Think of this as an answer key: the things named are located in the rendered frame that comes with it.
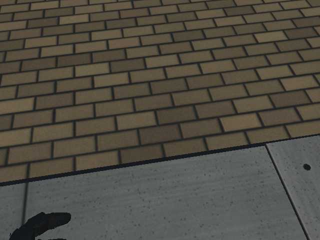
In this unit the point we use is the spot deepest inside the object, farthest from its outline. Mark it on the left robot hand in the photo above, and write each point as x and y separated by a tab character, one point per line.
39	224

